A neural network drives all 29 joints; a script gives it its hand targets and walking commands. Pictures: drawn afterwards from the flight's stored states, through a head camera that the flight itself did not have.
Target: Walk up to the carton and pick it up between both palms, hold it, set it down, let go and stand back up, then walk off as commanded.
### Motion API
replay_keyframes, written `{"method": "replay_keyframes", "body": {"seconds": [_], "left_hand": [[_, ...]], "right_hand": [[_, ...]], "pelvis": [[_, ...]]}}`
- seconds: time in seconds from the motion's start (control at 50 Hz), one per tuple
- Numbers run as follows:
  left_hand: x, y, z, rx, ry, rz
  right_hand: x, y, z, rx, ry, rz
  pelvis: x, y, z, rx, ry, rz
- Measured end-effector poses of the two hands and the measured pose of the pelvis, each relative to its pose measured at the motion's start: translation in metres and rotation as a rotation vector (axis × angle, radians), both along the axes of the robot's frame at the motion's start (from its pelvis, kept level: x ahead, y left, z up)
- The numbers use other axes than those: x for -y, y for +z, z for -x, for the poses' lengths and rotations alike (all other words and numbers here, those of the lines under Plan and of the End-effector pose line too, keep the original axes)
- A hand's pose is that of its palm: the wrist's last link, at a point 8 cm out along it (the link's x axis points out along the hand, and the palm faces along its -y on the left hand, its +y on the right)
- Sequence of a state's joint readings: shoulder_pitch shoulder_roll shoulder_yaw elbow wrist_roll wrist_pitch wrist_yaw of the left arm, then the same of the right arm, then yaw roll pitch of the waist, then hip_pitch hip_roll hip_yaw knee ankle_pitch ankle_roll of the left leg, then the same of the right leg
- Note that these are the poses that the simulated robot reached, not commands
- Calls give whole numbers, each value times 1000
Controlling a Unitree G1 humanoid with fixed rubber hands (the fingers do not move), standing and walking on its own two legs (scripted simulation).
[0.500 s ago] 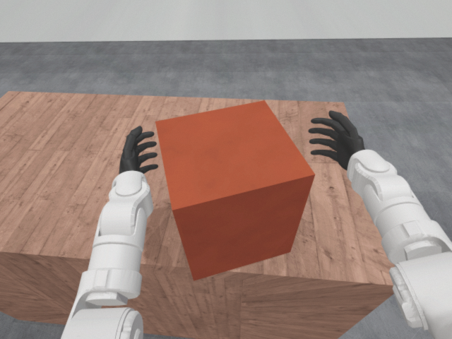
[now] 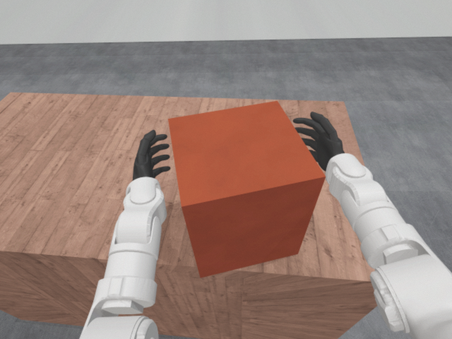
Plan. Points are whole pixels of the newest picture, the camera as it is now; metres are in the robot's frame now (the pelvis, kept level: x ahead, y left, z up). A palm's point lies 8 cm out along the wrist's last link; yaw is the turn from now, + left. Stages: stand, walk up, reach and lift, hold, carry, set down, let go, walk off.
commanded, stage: reach and lift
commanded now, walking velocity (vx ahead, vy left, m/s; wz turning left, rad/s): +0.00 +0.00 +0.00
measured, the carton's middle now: (237, 191) +0.39 +0.01 +0.04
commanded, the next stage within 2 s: none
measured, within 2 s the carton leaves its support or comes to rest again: leaves its support in 1.80 s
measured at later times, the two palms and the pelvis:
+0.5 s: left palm (155, 171) +0.37 +0.16 +0.12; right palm (324, 155) +0.43 -0.15 +0.11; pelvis +0.01 +0.00 +0.00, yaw +0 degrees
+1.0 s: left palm (155, 173) +0.36 +0.15 +0.13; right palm (324, 157) +0.42 -0.14 +0.11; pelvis +0.00 +0.00 +0.00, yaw +0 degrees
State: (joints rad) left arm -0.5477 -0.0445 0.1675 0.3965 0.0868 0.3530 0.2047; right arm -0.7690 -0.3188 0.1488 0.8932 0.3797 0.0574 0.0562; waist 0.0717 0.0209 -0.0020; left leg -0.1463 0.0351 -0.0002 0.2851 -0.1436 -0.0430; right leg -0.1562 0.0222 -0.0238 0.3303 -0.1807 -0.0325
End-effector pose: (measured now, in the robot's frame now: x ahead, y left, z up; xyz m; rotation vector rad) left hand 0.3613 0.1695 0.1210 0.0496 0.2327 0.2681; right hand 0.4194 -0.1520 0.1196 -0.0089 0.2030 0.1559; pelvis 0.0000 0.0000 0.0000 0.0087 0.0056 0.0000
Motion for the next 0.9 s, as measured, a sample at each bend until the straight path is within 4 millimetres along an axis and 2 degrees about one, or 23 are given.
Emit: {"method": "replay_keyframes", "body": {"seconds": [0.08,0.2,0.58,0.9], "left_hand": [[3,0,3,0,8,7],[5,0,4,-13,26,18],[15,3,-12,-24,28,18],[16,6,-7,-15,24,8]], "right_hand": [[-6,0,3,2,-5,14],[-3,-1,4,-3,-36,24],[-8,-12,-9,-39,-84,23],[-8,-9,-3,-29,-104,31]], "pelvis": [[0,0,2,3,0,0],[0,0,3,4,0,0],[0,0,-8,-12,0,0],[0,0,-4,-5,-1,0]]}}
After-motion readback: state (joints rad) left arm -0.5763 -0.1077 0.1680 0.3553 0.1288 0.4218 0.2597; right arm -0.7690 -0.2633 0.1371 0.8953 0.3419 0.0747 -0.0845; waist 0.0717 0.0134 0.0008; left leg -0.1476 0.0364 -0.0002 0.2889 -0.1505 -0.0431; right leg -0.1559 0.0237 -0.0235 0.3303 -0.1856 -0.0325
